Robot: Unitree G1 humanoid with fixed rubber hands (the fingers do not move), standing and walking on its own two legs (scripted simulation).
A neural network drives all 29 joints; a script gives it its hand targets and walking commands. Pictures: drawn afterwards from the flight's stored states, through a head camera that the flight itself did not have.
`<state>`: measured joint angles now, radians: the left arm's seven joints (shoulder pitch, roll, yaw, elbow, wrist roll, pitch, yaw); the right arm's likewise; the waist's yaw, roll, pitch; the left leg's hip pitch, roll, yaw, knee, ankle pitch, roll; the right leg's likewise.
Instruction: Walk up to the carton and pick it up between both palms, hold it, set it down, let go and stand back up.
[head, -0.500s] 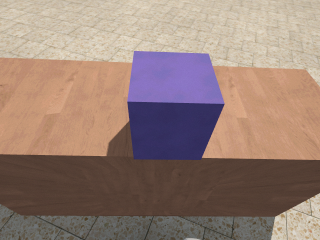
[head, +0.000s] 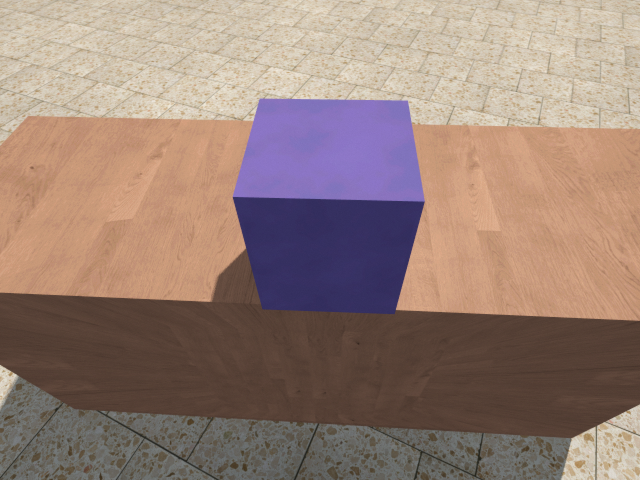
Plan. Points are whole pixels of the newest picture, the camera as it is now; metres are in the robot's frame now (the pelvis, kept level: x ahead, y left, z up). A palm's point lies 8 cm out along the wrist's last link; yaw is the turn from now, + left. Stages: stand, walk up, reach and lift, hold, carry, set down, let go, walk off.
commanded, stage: walk up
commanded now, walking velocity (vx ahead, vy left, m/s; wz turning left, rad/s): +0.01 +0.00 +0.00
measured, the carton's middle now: (330, 211) +0.47 +0.01 +0.05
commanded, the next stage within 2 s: none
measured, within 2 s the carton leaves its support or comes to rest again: neither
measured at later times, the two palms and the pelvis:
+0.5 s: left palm out of the picture -0.06 +0.24 -0.15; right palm out of the picture -0.07 -0.16 -0.14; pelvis -0.02 +0.03 +0.00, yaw -1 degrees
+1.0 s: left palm out of the picture +0.05 +0.18 -0.15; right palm out of the picture -0.05 -0.28 -0.14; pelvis +0.05 -0.05 +0.00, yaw +1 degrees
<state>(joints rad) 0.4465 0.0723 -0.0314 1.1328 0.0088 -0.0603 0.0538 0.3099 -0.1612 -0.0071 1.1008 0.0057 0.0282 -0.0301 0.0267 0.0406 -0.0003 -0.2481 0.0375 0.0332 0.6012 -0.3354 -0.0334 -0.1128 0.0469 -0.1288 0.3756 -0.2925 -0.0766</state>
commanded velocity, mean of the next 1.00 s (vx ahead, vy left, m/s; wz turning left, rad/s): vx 0.11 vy -0.05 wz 0.02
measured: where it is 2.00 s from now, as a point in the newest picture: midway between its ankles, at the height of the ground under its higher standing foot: outside the picture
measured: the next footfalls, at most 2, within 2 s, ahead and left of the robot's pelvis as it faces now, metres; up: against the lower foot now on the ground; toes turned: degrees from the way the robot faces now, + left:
left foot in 0.04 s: +0.01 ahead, +0.12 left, +0.00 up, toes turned +4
right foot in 1.00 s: +0.09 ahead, -0.18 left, +0.00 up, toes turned -5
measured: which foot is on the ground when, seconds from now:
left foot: up 0.00-0.02, down 0.04-1.00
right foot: down 0.00-0.70, up 0.72-0.98, down 1.00-1.00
